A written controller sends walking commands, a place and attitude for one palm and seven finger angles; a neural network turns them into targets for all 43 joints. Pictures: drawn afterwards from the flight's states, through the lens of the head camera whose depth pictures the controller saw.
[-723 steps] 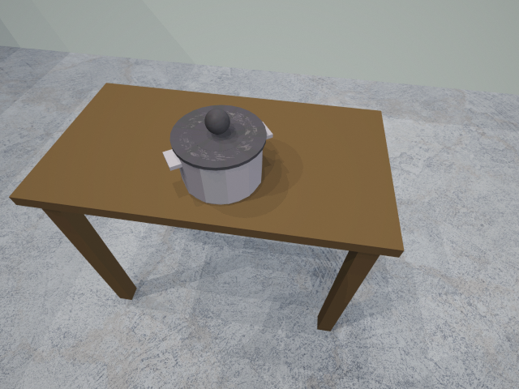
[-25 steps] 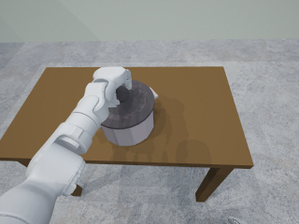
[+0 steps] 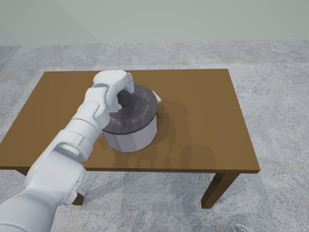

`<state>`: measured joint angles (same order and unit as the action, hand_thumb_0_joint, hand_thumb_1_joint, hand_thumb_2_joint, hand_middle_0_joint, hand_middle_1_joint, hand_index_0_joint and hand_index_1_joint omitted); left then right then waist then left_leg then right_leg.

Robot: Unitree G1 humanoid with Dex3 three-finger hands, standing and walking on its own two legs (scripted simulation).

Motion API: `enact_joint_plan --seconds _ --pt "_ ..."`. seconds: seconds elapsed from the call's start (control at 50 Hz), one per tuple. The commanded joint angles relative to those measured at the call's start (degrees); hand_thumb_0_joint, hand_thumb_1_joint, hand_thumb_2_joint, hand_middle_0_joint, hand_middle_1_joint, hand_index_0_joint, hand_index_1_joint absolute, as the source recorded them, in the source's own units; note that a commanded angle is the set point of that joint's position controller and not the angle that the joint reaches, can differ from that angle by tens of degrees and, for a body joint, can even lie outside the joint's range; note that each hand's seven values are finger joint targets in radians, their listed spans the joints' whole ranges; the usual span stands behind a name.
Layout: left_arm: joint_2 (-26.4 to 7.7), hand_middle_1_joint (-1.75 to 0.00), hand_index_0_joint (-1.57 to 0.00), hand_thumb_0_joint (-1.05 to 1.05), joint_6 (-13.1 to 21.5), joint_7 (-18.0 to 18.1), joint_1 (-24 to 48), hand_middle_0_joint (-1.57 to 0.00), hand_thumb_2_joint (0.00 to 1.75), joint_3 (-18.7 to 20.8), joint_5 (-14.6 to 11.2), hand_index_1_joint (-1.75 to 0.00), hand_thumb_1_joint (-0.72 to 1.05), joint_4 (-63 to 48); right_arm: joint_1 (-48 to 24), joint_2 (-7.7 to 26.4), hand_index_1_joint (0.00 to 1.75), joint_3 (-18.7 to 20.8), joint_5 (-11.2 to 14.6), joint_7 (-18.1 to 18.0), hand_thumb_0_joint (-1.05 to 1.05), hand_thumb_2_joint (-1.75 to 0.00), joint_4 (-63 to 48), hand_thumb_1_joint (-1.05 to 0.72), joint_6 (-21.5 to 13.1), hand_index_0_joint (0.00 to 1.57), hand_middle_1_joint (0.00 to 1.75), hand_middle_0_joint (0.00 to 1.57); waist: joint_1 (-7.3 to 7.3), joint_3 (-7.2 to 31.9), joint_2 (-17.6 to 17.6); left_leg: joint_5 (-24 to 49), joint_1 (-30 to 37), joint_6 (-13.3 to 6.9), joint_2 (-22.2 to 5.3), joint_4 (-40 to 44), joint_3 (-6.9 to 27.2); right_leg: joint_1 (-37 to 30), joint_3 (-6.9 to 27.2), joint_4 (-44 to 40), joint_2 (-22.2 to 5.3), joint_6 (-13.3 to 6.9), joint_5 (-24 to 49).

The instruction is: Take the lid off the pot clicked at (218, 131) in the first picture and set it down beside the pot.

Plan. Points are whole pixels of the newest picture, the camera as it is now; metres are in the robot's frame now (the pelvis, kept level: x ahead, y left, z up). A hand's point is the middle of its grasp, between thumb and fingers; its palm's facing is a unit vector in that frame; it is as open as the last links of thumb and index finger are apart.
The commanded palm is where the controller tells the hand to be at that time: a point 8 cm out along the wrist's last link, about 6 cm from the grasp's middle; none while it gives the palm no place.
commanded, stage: lift the lid straight up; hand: left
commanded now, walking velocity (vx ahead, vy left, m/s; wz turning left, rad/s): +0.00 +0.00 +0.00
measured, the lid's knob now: (122, 98) +0.48 +0.09 +0.06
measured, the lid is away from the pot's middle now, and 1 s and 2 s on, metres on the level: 0.00 0.01 0.01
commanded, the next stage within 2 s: move the lid sideways beside the pot in 1.94 s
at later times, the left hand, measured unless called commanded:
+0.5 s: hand (114, 92) +0.45 +0.10 +0.12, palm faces -0.26 -0.02 -0.97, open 8.7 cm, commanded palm +0.44 +0.10 +0.20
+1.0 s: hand (110, 80) +0.45 +0.10 +0.16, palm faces -0.23 -0.01 -0.97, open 8.7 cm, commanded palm +0.44 +0.10 +0.24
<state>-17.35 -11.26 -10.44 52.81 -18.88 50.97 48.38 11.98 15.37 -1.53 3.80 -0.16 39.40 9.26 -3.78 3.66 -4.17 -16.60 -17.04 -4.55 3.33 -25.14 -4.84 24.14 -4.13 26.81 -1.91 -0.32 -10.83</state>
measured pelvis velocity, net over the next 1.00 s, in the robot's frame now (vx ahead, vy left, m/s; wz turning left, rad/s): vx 0.00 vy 0.00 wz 0.03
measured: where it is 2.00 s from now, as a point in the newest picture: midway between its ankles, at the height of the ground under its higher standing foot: outside the picture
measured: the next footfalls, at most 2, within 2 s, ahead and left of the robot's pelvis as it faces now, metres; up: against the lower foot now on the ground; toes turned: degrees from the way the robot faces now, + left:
none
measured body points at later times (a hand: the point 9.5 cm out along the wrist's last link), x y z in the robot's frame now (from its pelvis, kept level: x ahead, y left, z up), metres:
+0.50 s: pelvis +0.00 +0.00 +0.00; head +0.04 -0.04 +0.45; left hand +0.46 +0.10 +0.17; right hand +0.14 -0.23 -0.14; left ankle -0.05 +0.06 -0.74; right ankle +0.02 -0.12 -0.74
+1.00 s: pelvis +0.00 +0.00 +0.00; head +0.03 -0.04 +0.45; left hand +0.46 +0.10 +0.21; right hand +0.14 -0.24 -0.13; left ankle -0.05 +0.06 -0.74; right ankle +0.02 -0.12 -0.74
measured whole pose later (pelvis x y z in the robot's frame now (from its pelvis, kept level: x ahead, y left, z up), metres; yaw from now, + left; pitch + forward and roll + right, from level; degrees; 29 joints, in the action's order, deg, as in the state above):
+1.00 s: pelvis +0.00 +0.00 +0.00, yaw +2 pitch +6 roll +0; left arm -19.9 -16.6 -18.8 57.2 -22.0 49.2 38.8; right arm 9.6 16.0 -2.0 3.9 0.4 39.1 6.5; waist -2.7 2.3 -5.2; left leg -15.1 -12.9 -4.4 4.1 -22.4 -3.0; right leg 19.9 -5.7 25.1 -2.6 -0.4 -10.6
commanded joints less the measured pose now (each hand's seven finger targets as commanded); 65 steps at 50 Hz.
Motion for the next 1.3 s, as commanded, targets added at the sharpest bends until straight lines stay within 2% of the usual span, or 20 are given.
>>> enact_joint_plan --seconds 0.0,0.02,0.12,0.18,0.24,0.28,0.32,0.36,0.42,0.46,0.5,0.54,0.6,0.7,0.78,0.88,0.94,0.96,1.0,1.28 --pt "-11.4 -1.07 -0.8 0.0 -0.9 2.4 32.0 -1.02 1.19 4.4 1.1 -0.95 0.43 -15.0 -2.4 6.2 0.3 2.6 0.1 -0.1 0.0 -0.9 -6.9 -0.9 -2.4 0.2 0.3 0.2 0.07 24.8 3.1 25.1 7.5 1.4 -2.7 1.5 6.9 -14.5 2.9 0.8 0.2 -2.3 19.1" --pt "-13.7 -1.07 -0.8 0.0 -0.9 2.6 31.0 -1.02 1.2 6.6 0.9 -0.95 0.43 -15.8 -2.5 6.4 0.3 2.7 -0.1 0.0 0.0 -0.9 -7.0 -0.9 -2.4 0.2 0.3 0.2 0.55 25.8 3.9 27.5 8.4 1.4 -2.8 1.0 7.3 -15.0 2.9 0.7 0.2 -2.3 19.9" --pt "-12.7 -1.07 -0.8 0.0 -1.5 2.4 32.9 -1.02 1.2 5.5 -0.1 -0.95 0.43 -21.3 -3.5 6.1 0.3 2.7 -0.1 0.5 0.0 -0.9 -7.3 -0.9 -3.1 0.2 0.3 0.2 0.34 27.9 4.5 31.7 10.6 1.7 -2.9 0.7 8.0 -16.5 2.9 0.6 0.2 -2.0 22.5" --pt "-11.5 -1.07 -0.8 0.0 -2.4 2.0 33.5 -1.02 1.2 4.1 -0.3 -0.95 0.43 -19.2 -3.8 6.0 0.3 2.5 0.3 0.4 0.0 -0.9 -6.4 -0.9 -3.3 0.2 0.3 0.2 -0.13 25.1 5.8 27.8 9.7 1.6 -2.8 1.4 7.6 -15.4 2.7 0.1 0.4 -1.9 20.9" --pt "-12.8 -1.07 -0.8 0.0 -1.9 1.9 36.5 -1.02 1.2 4.4 0.1 -0.95 0.43 -23.4 -4.4 5.8 0.3 2.4 0.2 0.5 0.0 -0.9 -6.8 -0.9 -4.1 0.2 0.3 0.2 0.18 28.0 2.7 31.0 12.2 1.8 -2.7 0.9 8.3 -15.7 3.0 0.8 0.2 -2.2 21.7" --pt "-10.0 -1.07 -0.8 0.0 -2.7 1.5 34.8 -1.02 1.2 2.8 0.1 -0.95 0.43 -20.8 -4.0 5.6 0.3 2.4 0.1 0.7 0.0 -0.9 -6.0 -0.9 -4.0 0.2 0.3 0.2 -0.06 26.3 3.8 32.6 12.7 2.5 -3.0 0.8 8.6 -14.2 2.2 0.7 0.4 -2.1 21.3" --pt "-13.1 -1.07 -0.8 0.0 -3.2 1.3 33.9 -1.02 1.2 5.6 -0.5 -0.95 0.43 -20.7 -4.5 6.3 0.3 2.2 0.0 0.8 0.0 -0.9 -6.2 -0.9 -3.8 0.2 0.3 0.2 0.66 26.6 5.5 31.2 10.6 2.4 -2.5 1.1 8.5 -16.8 2.5 0.6 0.2 -2.2 22.3" --pt "-8.0 -1.07 -0.8 0.0 -3.7 0.6 34.9 -1.02 1.2 1.1 -0.4 -0.95 0.43 -20.9 -5.5 5.6 0.3 2.0 0.3 1.1 0.0 -0.9 -6.5 -0.9 -3.7 0.2 0.3 0.2 0.03 25.0 4.9 31.2 10.9 2.3 -2.5 1.2 8.4 -15.2 2.1 0.7 0.3 -2.2 21.9" --pt "-11.2 -1.07 -0.8 0.0 -4.1 -0.1 34.5 -1.02 1.2 4.0 -0.6 -0.95 0.43 -22.1 -5.9 6.1 0.3 2.1 0.0 1.4 0.0 -0.9 -6.9 -0.9 -3.5 0.2 0.3 0.2 0.77 26.6 5.2 31.5 11.1 2.4 -2.4 1.2 8.7 -16.6 2.3 0.8 0.1 -2.3 22.0" --pt "-9.3 -1.07 -0.8 0.0 -5.2 -0.7 34.7 -1.02 1.2 2.2 -0.3 -0.95 0.43 -17.4 -5.9 5.9 0.3 1.8 0.3 1.1 0.0 -0.9 -6.2 -0.9 -3.1 0.2 0.3 0.2 0.06 22.9 7.5 26.6 8.6 2.0 -2.2 1.9 7.9 -16.0 2.0 0.3 0.3 -2.2 20.5" --pt "-12.6 -1.07 -0.8 0.0 -4.9 -0.8 37.6 -1.02 1.2 4.5 -0.1 -0.95 0.43 -20.7 -6.1 5.9 0.3 1.6 0.2 0.9 0.0 -0.9 -6.8 -0.9 -3.4 0.2 0.3 0.2 0.81 25.3 5.9 26.6 9.0 1.9 -1.9 2.3 7.9 -18.2 2.4 0.6 0.0 -2.3 21.4" --pt "-10.7 -1.07 -0.8 0.0 -4.3 -1.4 39.1 -1.02 1.2 2.5 0.0 -0.95 0.43 -23.0 -6.5 5.5 0.3 1.7 0.1 0.8 0.0 -0.9 -7.4 -0.9 -3.9 0.2 0.3 0.2 0.38 27.1 4.4 29.1 11.0 1.9 -1.9 1.8 8.4 -17.8 2.5 0.7 -0.1 -2.3 22.1" --pt "-14.2 -1.07 -0.8 0.0 -5.2 -1.6 35.9 -1.02 1.2 6.1 0.2 -0.95 0.43 -18.9 -6.0 6.0 0.3 1.5 0.0 0.5 0.0 -0.9 -6.8 -0.9 -3.7 0.2 0.3 0.2 1.08 25.5 7.8 27.8 8.7 1.6 -1.8 2.2 7.5 -20.1 2.7 0.3 -0.1 -2.1 23.7" --pt "-12.2 -1.07 -0.8 0.0 -5.3 -2.9 39.0 -1.02 1.2 3.4 0.5 -0.95 0.43 -21.2 -6.7 5.8 0.3 1.4 0.2 0.6 0.0 -0.9 -7.5 -0.9 -4.0 0.2 0.3 0.2 0.77 25.9 5.7 28.1 9.4 1.6 -1.7 2.5 7.9 -19.6 2.7 0.4 -0.3 -2.2 23.2" --pt "-14.1 -1.07 -0.8 0.0 -5.2 -3.7 40.1 -1.02 1.2 4.9 -0.1 -0.95 0.43 -23.4 -6.5 5.9 0.3 1.6 0.2 0.4 0.0 -0.9 -7.9 -0.9 -4.6 0.2 0.3 0.2 0.88 27.6 6.2 28.3 10.4 1.4 -1.6 2.4 7.9 -20.8 2.9 0.1 -0.3 -2.1 23.7" --pt "-13.8 -1.07 -0.8 0.0 -5.8 -4.6 40.6 -1.02 1.2 4.3 0.0 -0.95 0.43 -20.9 -6.3 6.1 0.3 1.4 0.3 0.3 0.0 -0.9 -7.2 -0.9 -4.7 0.2 0.3 0.2 0.65 24.0 7.2 24.0 8.7 1.4 -1.4 3.3 7.7 -19.6 2.6 -0.7 -0.3 -2.2 21.7" --pt "-16.0 -1.07 -0.8 0.0 -4.7 -4.8 42.9 -1.02 1.2 5.5 0.0 -0.95 0.43 -25.6 -6.9 5.9 0.3 1.5 0.2 0.3 0.0 -0.9 -8.1 -0.9 -5.6 0.2 0.3 0.2 1.06 27.5 4.7 26.9 10.9 1.5 -1.4 2.9 8.3 -20.8 2.9 -0.1 -0.5 -2.3 22.5" --pt "-13.5 -1.07 -0.8 0.0 -5.1 -5.1 41.6 -1.02 1.2 3.5 0.1 -0.95 0.43 -23.2 -6.9 5.7 0.3 1.5 0.3 0.4 0.0 -0.9 -7.9 -0.9 -5.6 0.2 0.3 0.2 0.74 25.8 5.0 27.5 10.9 1.6 -1.6 2.8 8.4 -19.4 2.7 -0.2 -0.4 -2.3 22.1" --pt "-15.4 -1.07 -0.8 0.0 -5.8 -5.1 42.4 -1.02 1.2 5.3 0.3 -0.95 0.43 -22.3 -6.4 6.2 0.3 1.5 0.4 0.5 0.0 -0.9 -7.2 -0.9 -5.3 0.2 0.3 0.2 0.94 25.0 6.2 26.0 10.4 1.9 -1.7 3.2 8.4 -19.0 2.4 -0.5 -0.2 -2.3 20.9" --pt "-15.6 -1.07 -0.8 0.0 -6.3 -7.1 47.1 -1.02 1.2 4.6 0.5 -0.95 0.43 -19.9 -6.6 6.1 0.3 1.1 0.2 0.3 0.0 -0.9 -7.4 -0.9 -6.5 0.2 0.3 0.2 0.76 24.8 6.6 24.5 10.4 2.1 -1.3 4.0 9.0 -19.0 2.3 -0.8 -0.2 -2.4 19.5"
